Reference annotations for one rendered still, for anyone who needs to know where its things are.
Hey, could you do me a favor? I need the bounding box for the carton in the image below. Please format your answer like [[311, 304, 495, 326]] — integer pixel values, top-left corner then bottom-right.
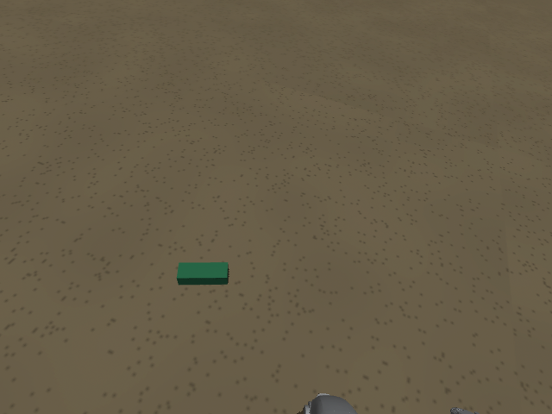
[[177, 262, 229, 285]]

